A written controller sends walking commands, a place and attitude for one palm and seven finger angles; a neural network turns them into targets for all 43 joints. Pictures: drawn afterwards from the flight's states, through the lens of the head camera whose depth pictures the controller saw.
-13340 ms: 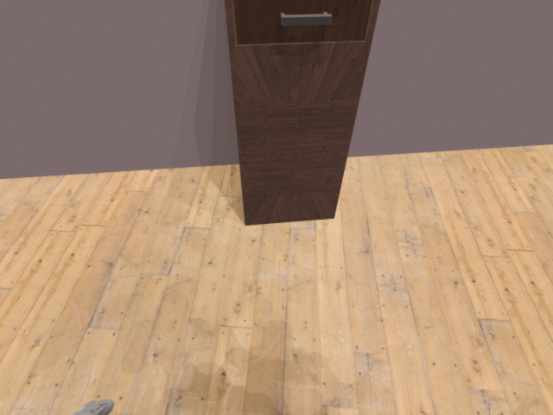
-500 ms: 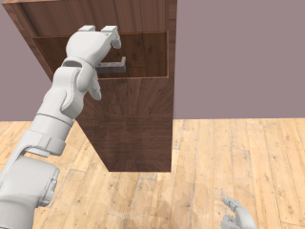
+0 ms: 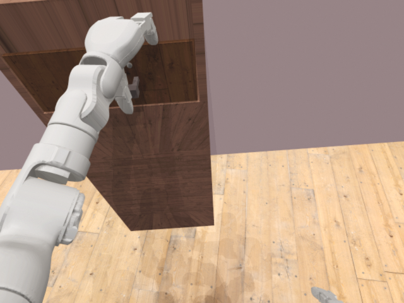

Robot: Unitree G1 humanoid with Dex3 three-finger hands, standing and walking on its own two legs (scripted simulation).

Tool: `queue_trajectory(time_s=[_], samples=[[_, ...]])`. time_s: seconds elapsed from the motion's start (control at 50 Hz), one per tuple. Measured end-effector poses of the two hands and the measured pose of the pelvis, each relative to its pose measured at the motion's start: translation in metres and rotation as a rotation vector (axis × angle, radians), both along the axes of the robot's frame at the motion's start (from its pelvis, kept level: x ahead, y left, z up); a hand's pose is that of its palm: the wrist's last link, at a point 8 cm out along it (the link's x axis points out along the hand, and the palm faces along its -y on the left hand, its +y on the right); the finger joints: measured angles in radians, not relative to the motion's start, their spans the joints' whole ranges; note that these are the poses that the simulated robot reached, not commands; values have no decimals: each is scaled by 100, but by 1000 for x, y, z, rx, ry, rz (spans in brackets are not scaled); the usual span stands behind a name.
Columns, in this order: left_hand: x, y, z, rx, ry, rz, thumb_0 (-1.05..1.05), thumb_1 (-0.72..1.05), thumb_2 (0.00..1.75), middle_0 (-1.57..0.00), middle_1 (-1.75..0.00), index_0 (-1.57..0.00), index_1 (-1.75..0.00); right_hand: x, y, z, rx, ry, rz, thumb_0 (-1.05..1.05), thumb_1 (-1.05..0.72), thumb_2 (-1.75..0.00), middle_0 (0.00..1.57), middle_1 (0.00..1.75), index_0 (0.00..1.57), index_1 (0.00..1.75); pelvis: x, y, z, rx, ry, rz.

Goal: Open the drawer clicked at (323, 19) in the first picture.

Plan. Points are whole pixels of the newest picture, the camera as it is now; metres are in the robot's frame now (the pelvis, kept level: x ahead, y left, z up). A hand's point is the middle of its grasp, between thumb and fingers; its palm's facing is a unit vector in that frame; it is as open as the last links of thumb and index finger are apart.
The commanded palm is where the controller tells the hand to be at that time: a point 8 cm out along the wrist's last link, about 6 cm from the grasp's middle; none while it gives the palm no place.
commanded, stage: move the hooked fingers above the handle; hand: left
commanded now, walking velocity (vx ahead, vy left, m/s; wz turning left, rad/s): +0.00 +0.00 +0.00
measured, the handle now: (107, 87) +0.53 +0.22 +0.15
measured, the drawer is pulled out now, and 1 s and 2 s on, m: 0.00 0.00 0.00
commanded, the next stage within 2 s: none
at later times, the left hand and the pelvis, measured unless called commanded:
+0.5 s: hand (105, 92) +0.44 +0.18 +0.20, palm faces +0.03 +0.04 -1.00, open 14.0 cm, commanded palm +0.46 +0.20 +0.26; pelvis -0.02 +0.00 +0.00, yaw +3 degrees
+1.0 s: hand (86, 92) +0.47 +0.23 +0.18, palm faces -0.07 +0.03 -1.00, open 13.7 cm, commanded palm +0.45 +0.22 +0.25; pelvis -0.02 +0.01 +0.00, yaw -2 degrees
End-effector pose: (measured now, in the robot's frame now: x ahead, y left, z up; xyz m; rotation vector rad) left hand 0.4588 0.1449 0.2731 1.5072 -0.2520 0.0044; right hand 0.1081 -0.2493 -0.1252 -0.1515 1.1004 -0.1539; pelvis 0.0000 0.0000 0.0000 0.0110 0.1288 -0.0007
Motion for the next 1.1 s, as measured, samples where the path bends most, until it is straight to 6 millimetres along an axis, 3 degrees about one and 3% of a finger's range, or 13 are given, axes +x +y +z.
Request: queue_trajectory(time_s=[0.1,0.16,0.28,0.36,0.44,0.52,0.62,0.74,0.88,1.02,1.1], samples=[[2,-7,4,35,3,96,0,-49,30,-46,-131,-34,-124,-16,0,-6,29,41,-31,1,-90,-90,20,30,20,30,-6,-3,1,3,0,-23],[1,1,1,55,46,181,0,-49,30,-42,-128,-34,-125,-22,-2,-6,33,30,-62,1,-90,-90,20,30,20,30,-10,-6,1,6,-10,-36],[-13,62,-30,71,231,350,1,-49,30,-35,-123,-33,-123,-31,-18,1,-12,-13,-101,1,-90,-90,20,30,21,30,-18,-13,1,8,-27,-34],[-30,87,-46,114,285,307,0,-49,30,-33,-121,-31,-121,-38,-32,8,-81,-4,-77,1,-90,-90,20,30,21,30,-20,-15,0,3,-28,1],[-41,65,-34,152,203,111,0,-49,30,-33,-120,-29,-119,-42,-38,11,-138,33,-25,1,-90,-90,20,30,20,30,-19,-10,-1,-6,-28,41],[-34,30,-19,79,111,-23,0,-49,30,-32,-120,-30,-119,-38,-33,11,-132,30,-18,1,-90,-90,20,30,20,30,-16,-3,-1,-10,-22,49],[-3,19,-5,5,31,43,0,-49,30,-34,-122,-31,-119,-35,-13,7,-70,-5,-49,1,-91,-90,20,30,20,30,-13,6,-1,-7,9,10],[3,11,5,23,25,119,0,-49,30,-48,-132,-36,-126,-39,15,-5,21,20,-59,1,-90,-90,20,30,20,30,-13,12,0,-3,10,-24],[2,26,0,56,99,208,0,-49,30,-40,-126,-36,-128,-41,22,-1,33,-8,-99,1,-90,-90,20,30,21,30,-19,11,0,2,-6,-44],[-13,88,-42,91,253,298,1,-49,30,-34,-122,-33,-123,-48,-2,8,-50,-7,-98,1,-90,-90,20,30,21,30,-20,8,-1,-1,-8,-29],[-28,92,-47,128,221,197,0,-49,30,-33,-121,-29,-120,-50,-15,11,-109,35,-55,1,-90,-90,20,30,21,30,-17,8,-2,-9,-8,12]])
